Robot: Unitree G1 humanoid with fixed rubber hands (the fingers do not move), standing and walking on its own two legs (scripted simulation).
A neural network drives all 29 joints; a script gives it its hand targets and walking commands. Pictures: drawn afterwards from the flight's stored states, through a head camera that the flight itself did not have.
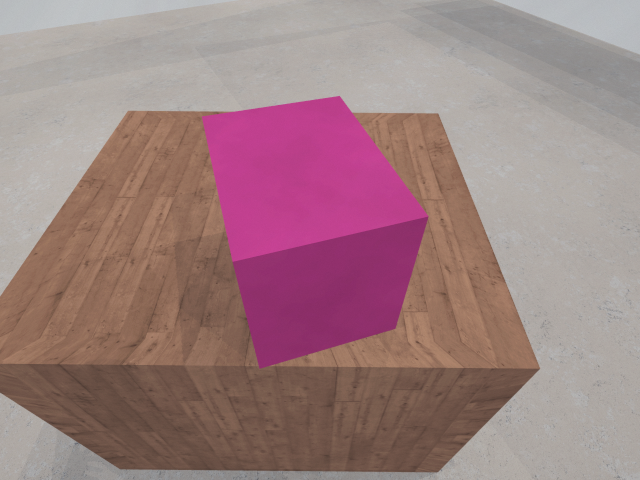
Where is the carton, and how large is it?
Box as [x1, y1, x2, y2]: [202, 96, 428, 368]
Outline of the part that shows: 339,96 202,116 232,261 259,368 395,328 428,216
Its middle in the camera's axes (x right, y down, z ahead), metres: -0.03 -0.02 +0.61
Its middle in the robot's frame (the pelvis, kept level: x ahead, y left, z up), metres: +0.49 +0.05 +0.04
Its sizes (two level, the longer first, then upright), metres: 0.305 0.227 0.256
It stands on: a pedestal, 0.68 m high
